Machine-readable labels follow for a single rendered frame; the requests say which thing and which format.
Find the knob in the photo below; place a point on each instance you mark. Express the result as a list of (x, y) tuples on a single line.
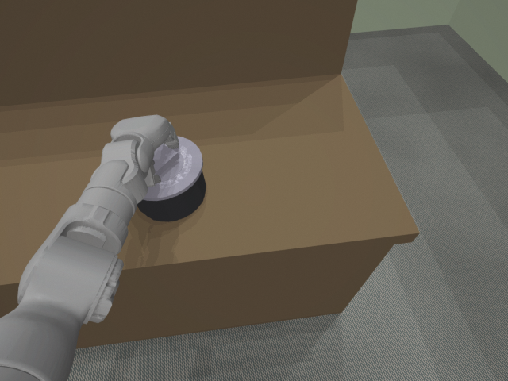
[(164, 157)]

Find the robot left upper arm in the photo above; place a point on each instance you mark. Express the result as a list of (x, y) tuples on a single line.
[(74, 283)]

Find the left robot hand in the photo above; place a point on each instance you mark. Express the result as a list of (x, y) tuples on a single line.
[(157, 129)]

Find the table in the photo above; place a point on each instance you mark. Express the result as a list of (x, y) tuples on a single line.
[(300, 207)]

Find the robot left forearm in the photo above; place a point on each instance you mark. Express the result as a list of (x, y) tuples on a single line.
[(103, 212)]

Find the pot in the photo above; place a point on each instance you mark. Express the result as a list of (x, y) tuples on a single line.
[(178, 207)]

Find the lid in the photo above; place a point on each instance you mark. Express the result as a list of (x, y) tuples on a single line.
[(181, 175)]

